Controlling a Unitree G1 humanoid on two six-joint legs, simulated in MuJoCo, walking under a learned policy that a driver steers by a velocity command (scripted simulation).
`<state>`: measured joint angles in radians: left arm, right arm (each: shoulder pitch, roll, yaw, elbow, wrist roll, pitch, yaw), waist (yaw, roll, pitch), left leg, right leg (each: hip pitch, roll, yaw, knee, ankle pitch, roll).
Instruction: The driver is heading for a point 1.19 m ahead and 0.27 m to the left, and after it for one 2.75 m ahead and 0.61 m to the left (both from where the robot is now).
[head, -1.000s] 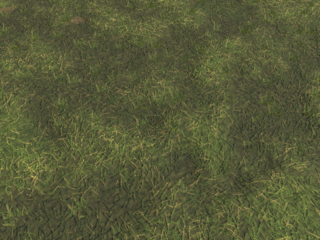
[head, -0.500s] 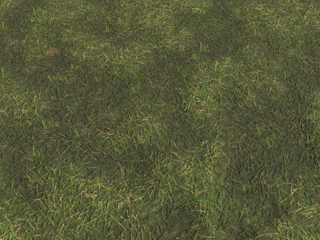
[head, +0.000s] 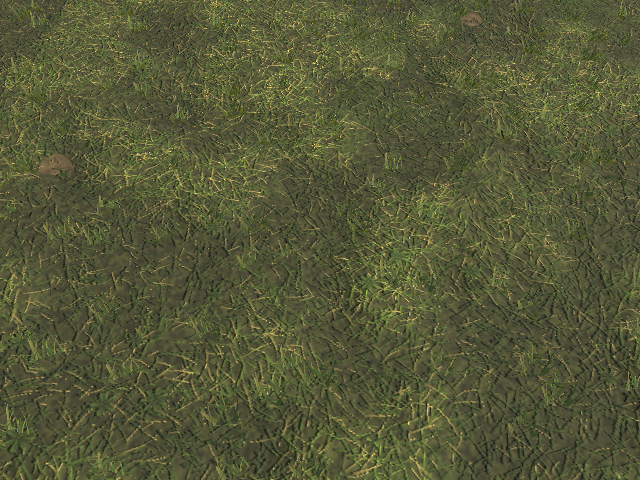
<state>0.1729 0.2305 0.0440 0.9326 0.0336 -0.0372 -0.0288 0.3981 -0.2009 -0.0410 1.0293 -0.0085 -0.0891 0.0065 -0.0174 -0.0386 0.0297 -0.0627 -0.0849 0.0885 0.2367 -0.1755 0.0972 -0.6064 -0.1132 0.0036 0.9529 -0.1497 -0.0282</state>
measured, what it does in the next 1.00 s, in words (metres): walks ahead, turning left: right foot, then left foot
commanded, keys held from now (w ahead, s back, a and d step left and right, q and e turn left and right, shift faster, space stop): w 0.04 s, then w+q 0.84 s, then w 0.12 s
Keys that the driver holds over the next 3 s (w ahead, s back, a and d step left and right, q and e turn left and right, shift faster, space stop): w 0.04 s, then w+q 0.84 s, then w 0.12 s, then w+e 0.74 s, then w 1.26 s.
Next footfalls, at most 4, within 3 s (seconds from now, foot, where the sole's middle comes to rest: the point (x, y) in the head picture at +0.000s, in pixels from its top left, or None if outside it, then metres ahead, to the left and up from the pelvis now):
0.24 right None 0.31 -0.13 -0.78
0.80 left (254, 474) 0.52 0.14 -0.78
1.38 right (255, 327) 0.87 0.15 -0.78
1.90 left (174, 245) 1.14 0.39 -0.78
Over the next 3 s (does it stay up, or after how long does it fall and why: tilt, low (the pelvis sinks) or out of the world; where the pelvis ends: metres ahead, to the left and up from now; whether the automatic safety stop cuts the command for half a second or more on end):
stays up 1.56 0.32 -0.02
